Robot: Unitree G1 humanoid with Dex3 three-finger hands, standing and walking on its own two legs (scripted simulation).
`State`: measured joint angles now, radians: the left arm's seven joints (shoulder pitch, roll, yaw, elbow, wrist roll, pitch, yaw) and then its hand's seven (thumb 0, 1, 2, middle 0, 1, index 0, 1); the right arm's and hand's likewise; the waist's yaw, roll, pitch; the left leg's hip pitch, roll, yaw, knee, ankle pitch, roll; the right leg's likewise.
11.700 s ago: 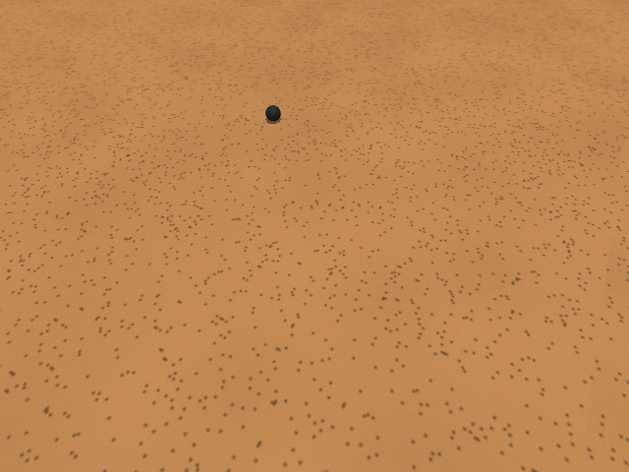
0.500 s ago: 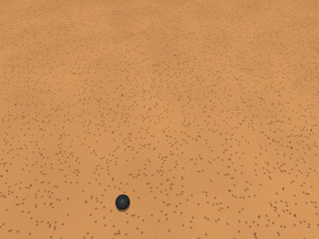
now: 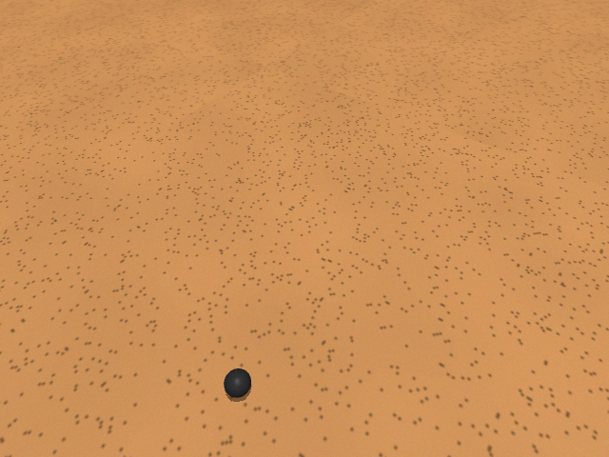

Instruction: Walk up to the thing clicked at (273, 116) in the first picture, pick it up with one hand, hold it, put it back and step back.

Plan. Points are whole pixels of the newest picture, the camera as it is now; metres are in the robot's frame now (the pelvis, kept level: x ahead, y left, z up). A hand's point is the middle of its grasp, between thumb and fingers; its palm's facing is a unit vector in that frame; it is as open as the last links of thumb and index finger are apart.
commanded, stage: walk up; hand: left
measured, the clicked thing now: (237, 382) +0.44 +0.24 -0.74
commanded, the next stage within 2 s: stand in 0.32 s
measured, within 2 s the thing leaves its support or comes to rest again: neither
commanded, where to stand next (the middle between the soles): +0.06 +0.01 m, yaw -1 degrees
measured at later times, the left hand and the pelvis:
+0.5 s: hand out of the picture +0.05 +0.25 -0.15, palm faces -0.02 -0.94 -0.35, open 7.4 cm; pelvis -0.01 +0.00 +0.00, yaw +0 degrees
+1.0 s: hand out of the picture +0.06 +0.24 -0.15, palm faces -0.02 -0.94 -0.34, open 7.4 cm; pelvis -0.01 -0.01 +0.00, yaw +0 degrees
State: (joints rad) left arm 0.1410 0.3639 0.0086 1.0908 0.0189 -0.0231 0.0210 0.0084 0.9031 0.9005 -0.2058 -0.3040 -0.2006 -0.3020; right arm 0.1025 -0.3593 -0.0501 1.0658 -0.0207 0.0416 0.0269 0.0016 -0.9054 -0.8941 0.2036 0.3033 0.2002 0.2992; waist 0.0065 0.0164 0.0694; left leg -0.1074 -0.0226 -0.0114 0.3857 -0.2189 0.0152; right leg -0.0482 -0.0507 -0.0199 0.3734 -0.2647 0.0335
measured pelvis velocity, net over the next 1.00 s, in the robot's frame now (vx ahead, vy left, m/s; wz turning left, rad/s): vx -0.01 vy -0.01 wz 0.00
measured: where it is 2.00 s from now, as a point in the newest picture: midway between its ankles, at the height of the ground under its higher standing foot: outside the picture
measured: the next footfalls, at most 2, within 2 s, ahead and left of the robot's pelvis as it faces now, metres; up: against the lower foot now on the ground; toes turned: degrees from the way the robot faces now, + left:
none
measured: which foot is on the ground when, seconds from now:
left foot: down 0.00-1.00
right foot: down 0.00-1.00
